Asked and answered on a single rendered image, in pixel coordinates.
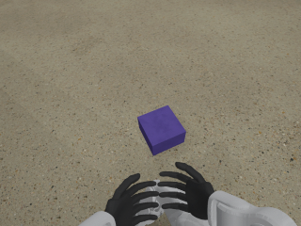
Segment right robot hand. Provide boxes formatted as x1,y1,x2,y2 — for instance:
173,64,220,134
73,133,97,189
157,162,215,220

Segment left robot hand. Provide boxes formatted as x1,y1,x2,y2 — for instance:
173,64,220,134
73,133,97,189
104,173,159,226

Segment robot right thigh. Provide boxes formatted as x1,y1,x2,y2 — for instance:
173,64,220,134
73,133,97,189
146,184,210,226

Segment robot right shin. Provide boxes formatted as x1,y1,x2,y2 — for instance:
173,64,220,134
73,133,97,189
135,179,165,226

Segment robot left forearm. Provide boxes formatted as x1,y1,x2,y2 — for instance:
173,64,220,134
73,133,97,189
78,211,117,226

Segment carton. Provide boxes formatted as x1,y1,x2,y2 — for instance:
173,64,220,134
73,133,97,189
137,105,186,156

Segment robot right forearm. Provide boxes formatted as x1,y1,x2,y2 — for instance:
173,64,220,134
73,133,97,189
207,190,297,226

